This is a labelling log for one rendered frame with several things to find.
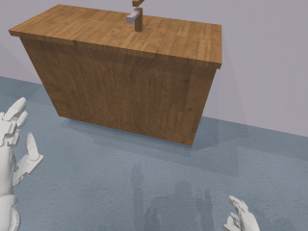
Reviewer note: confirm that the robot left forearm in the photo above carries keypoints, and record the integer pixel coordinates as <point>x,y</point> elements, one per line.
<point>10,219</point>

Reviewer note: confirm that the robot left hand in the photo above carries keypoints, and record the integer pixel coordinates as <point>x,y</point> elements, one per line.
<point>11,123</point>

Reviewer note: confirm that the robot right hand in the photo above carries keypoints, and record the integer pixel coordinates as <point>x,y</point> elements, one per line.
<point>244,222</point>

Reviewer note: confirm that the tap lever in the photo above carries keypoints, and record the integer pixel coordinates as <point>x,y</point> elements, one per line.
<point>130,18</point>

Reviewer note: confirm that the counter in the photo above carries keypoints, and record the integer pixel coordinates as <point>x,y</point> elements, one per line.
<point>151,78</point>

